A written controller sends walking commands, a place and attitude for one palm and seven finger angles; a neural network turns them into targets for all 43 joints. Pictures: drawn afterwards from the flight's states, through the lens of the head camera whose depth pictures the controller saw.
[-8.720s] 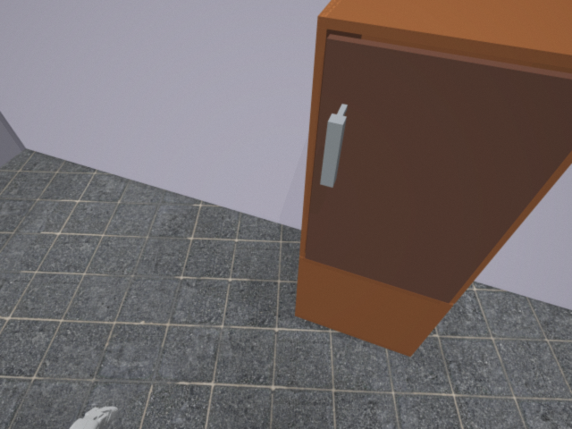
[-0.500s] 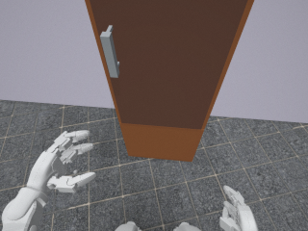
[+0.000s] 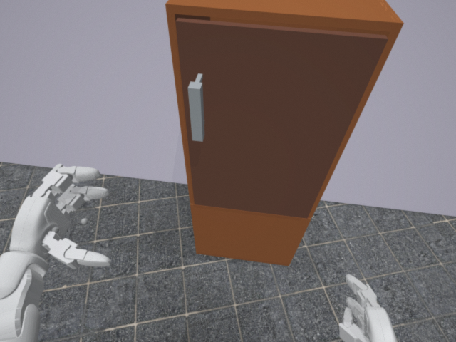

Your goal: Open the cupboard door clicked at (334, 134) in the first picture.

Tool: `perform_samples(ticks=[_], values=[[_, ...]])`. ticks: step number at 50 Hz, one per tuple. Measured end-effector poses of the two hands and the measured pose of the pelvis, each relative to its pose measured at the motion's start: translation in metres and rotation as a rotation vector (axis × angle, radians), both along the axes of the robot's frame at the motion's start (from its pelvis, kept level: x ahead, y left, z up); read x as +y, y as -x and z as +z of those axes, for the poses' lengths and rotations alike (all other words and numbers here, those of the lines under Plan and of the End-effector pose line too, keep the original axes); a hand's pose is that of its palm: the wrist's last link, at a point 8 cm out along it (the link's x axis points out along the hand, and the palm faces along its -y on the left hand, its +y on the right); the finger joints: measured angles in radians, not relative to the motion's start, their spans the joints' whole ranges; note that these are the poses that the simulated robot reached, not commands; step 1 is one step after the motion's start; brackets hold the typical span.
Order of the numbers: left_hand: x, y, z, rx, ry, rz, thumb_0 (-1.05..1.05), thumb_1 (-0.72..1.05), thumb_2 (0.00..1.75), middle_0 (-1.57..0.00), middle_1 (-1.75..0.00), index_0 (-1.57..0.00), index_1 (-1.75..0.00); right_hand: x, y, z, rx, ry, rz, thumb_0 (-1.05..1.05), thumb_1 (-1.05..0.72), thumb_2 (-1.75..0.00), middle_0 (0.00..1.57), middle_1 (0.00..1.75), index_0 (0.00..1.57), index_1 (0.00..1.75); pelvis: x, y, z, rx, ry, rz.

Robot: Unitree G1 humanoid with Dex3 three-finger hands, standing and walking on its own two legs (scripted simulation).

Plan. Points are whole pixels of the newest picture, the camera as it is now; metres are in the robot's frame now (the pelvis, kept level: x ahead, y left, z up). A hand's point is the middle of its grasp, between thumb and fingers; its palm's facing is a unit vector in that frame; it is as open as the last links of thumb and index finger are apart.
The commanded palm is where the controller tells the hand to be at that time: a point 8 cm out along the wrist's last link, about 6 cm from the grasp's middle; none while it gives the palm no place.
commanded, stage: raise the hand with hooked fingers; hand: left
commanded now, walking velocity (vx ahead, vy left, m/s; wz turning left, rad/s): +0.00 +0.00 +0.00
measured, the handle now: (199, 107) +0.57 +0.11 +0.11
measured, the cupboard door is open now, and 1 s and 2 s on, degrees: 0 0 0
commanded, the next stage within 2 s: move the hooked fingers beside the handle in 0.82 s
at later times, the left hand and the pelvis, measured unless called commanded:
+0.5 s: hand (77, 192) +0.30 +0.27 +0.13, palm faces -0.05 -1.00 -0.04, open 13.9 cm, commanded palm +0.26 +0.31 +0.13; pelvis +0.00 -0.01 +0.01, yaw +0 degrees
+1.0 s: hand (95, 194) +0.30 +0.24 +0.13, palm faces +0.00 -1.00 -0.03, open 13.9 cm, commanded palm +0.28 +0.29 +0.13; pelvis +0.00 -0.03 +0.01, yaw -1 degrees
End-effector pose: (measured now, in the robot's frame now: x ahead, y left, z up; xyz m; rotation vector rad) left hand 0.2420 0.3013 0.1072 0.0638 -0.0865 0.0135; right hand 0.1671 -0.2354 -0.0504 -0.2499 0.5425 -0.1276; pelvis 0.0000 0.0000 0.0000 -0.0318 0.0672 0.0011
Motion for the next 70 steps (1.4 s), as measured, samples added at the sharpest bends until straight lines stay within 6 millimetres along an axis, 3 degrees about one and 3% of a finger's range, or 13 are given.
perform_samples(ticks=[9, 18, 25, 30, 35, 42, 51, 59, 70], values=[[0.015, -0.012, 0.008, 0.105, 0.0, -0.033, -0.01, -0.48, 0.31, -0.3, -1.19, -0.3, -1.19, 0.02, -0.005, 0.002, 0.011, -0.032, 0.041, 0.02, -0.9, -0.9, 0.21, 0.3, 0.2, 0.3, 0.005, 0.0, 0.007, -0.021, -0.003, 0.0], [0.033, -0.029, 0.039, 0.041, -0.011, 0.001, -0.01, -0.5, 0.3, -0.3, -1.2, -0.3, -1.2, 0.006, 0.011, -0.003, 0.089, -0.007, 0.019, 0.02, -0.9, -0.9, 0.21, 0.3, 0.2, 0.3, 0.0, -0.001, 0.012, -0.034, -0.005, 0.008], [0.02, -0.039, 0.024, 0.131, 0.019, -0.057, -0.01, -0.5, 0.3, -0.3, -1.2, -0.3, -1.2, -0.015, 0.021, -0.004, 0.105, 0.0, -0.025, 0.02, -0.9, -0.9, 0.21, 0.3, 0.2, 0.3, -0.006, -0.003, 0.013, -0.019, -0.012, -0.006], [0.007, -0.036, 0.024, 0.087, 0.014, -0.041, -0.01, -0.5, 0.3, -0.3, -1.2, -0.3, -1.2, -0.025, 0.022, -0.002, 0.102, 0.009, -0.032, 0.02, -0.9, -0.9, 0.2, 0.3, 0.2, 0.3, -0.012, -0.005, 0.014, -0.021, -0.015, -0.014], [0.004, -0.034, 0.03, 0.053, 0.013, -0.011, -0.01, -0.5, 0.3, -0.3, -1.2, -0.3, -1.2, -0.029, 0.019, -0.002, 0.096, 0.003, -0.034, 0.02, -0.9, -0.9, 0.2, 0.3, 0.2, 0.3, -0.018, -0.005, 0.014, -0.026, -0.018, -0.01], [-0.004, -0.035, 0.025, 0.118, 0.015, -0.025, -0.01, -0.5, 0.3, -0.3, -1.2, -0.3, -1.2, -0.033, 0.013, -0.006, 0.084, -0.018, -0.033, 0.02, -0.9, -0.9, 0.2, 0.3, 0.2, 0.3, -0.026, -0.003, 0.014, -0.022, -0.023, -0.009], [-0.01, -0.036, 0.024, 0.082, 0.036, -0.013, -0.01, -0.5, 0.3, -0.3, -1.2, -0.3, -1.2, -0.038, 0.01, -0.007, 0.08, -0.02, -0.031, 0.02, -0.9, -0.9, 0.2, 0.3, 0.2, 0.3, -0.033, -0.003, 0.012, -0.02, -0.026, -0.01], [-0.014, -0.06, 0.023, 0.097, 0.036, -0.03, -0.01, -0.5, 0.3, -0.3, -1.2, -0.3, -1.2, -0.045, 0.019, -0.012, 0.114, -0.001, -0.054, 0.02, -0.9, -0.9, 0.2, 0.3, 0.2, 0.3, -0.033, 0.001, 0.01, -0.01, -0.024, -0.005], [-0.018, -0.098, 0.02, 0.107, 0.058, -0.056, -0.01, -0.5, 0.3, -0.3, -1.2, -0.3, -1.2, -0.047, 0.05, -0.02, 0.194, 0.001, -0.107, 0.02, -0.9, -0.9, 0.2, 0.3, 0.2, 0.3, -0.026, 0.001, 0.009, 0.021, -0.026, -0.025]])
